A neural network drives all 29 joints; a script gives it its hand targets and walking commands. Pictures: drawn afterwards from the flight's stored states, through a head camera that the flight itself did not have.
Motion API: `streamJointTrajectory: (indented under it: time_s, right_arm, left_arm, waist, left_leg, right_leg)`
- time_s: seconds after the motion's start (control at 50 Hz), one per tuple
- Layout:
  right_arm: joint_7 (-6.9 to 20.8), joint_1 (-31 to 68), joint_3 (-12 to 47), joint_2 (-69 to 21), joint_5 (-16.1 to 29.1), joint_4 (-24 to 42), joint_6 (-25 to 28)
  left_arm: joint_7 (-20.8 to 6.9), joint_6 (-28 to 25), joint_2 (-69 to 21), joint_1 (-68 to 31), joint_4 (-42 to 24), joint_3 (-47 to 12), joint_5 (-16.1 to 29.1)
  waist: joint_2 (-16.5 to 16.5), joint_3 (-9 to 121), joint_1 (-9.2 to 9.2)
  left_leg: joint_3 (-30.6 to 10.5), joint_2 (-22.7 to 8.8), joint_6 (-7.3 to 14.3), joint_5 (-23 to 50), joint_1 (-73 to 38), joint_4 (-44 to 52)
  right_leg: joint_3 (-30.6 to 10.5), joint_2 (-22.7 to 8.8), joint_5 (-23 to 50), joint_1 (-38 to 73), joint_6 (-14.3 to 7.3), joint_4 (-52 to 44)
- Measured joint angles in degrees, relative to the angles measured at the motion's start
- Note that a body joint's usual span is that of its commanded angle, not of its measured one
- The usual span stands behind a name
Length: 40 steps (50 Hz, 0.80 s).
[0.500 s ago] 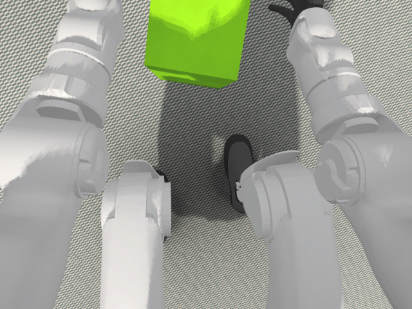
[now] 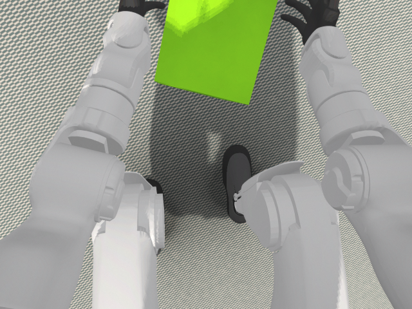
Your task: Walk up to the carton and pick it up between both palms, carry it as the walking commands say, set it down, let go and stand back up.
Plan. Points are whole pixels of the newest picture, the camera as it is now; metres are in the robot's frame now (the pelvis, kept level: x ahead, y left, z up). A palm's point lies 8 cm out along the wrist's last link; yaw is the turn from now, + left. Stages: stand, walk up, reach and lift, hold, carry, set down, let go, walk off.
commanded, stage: reach and lift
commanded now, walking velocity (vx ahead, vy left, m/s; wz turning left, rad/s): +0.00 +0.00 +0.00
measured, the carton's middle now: (206, 45) +0.50 -0.04 -0.27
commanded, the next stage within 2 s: none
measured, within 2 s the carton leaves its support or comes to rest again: leaves its support in 0.96 s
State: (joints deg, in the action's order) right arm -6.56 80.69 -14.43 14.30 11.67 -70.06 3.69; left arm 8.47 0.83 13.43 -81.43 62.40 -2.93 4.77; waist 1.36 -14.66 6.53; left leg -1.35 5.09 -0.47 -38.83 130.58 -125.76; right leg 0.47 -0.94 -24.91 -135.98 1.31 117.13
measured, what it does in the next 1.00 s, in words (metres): stands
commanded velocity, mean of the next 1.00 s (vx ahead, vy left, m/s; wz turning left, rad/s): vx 0.00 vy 0.00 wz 0.00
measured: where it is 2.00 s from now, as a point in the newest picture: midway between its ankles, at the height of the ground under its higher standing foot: (196, 212)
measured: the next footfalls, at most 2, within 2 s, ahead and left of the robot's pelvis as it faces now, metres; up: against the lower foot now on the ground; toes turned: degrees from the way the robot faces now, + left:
none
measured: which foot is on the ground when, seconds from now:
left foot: down 0.00-1.00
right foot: down 0.00-1.00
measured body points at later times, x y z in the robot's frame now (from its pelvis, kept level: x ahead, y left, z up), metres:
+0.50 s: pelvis -0.01 +0.00 -0.01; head +0.35 +0.01 +0.25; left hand +0.54 +0.07 -0.20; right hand +0.53 -0.18 -0.18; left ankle +0.07 +0.11 -0.35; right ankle +0.14 -0.12 -0.35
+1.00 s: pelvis +0.00 +0.00 +0.00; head +0.35 +0.02 +0.27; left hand +0.53 +0.05 -0.19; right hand +0.51 -0.19 -0.17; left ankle +0.07 +0.11 -0.35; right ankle +0.14 -0.13 -0.35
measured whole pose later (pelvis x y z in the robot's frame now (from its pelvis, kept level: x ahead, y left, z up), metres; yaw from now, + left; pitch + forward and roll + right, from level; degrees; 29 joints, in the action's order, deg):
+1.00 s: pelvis +0.00 +0.00 +0.00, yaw +4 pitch +40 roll -2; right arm -4.6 74.6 -25.8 7.3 -0.5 -57.8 -7.3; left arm 9.8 10.3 5.7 -76.8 58.2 7.4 -4.9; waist -1.2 -14.0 10.5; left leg -0.6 9.4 -0.2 -37.5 129.0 -126.7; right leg -3.9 1.2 -28.0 -132.2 5.5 120.2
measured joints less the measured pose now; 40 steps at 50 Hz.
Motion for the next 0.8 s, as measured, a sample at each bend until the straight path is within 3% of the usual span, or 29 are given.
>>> streamJointTrajectory:
  time_s: [0.08,0.3,0.46,0.62,0.8]
  right_arm:
    - [0.50,1.48,-0.02,-0.83,-0.78,-2.07,-0.62]
    - [-2.18,6.09,-4.61,-4.26,-5.62,-2.88,-1.64]
    - [-0.94,5.30,-6.84,-3.85,-10.68,-0.70,-5.65]
    - [0.72,2.79,-8.05,-4.24,-11.02,2.82,-8.57]
    - [2.36,-1.28,-10.70,-6.14,-12.18,5.77,-9.18]
  left_arm:
    - [-0.02,-0.40,-0.67,1.43,-1.09,0.15,0.08]
    - [-0.44,3.07,0.50,-2.31,1.42,1.30,-0.59]
    - [-1.53,5.75,-1.97,-3.14,2.83,7.46,-5.07]
    - [-1.76,7.21,-4.23,0.77,-1.17,10.79,-8.04]
    - [-0.77,8.43,-5.88,4.10,-3.81,12.34,-9.49]
  waist:
    - [0.43,-0.34,-0.32]
    - [-0.01,-2.98,0.45]
    - [-0.77,-2.20,0.45]
    - [-0.86,-0.29,0.81]
    - [-1.62,1.32,2.54]
  left_leg:
    - [0.47,-0.01,-0.42,1.00,-0.33,0.66]
    - [0.12,0.34,-1.04,3.30,-1.24,0.59]
    - [0.41,0.90,-0.61,2.42,-1.09,-0.81]
    - [0.90,1.49,0.13,0.80,-0.79,-2.38]
    - [1.08,2.81,0.73,0.36,-0.72,-2.37]
  right_leg:
    - [-0.49,0.07,0.90,-0.08,-0.51,-0.11]
    - [-0.18,-0.22,3.01,1.27,-1.05,-0.24]
    - [-0.64,-0.30,1.75,1.20,-0.49,1.46]
    - [-1.71,0.34,-0.41,1.13,1.00,3.32]
    - [-3.22,1.38,-2.42,2.10,3.14,3.71]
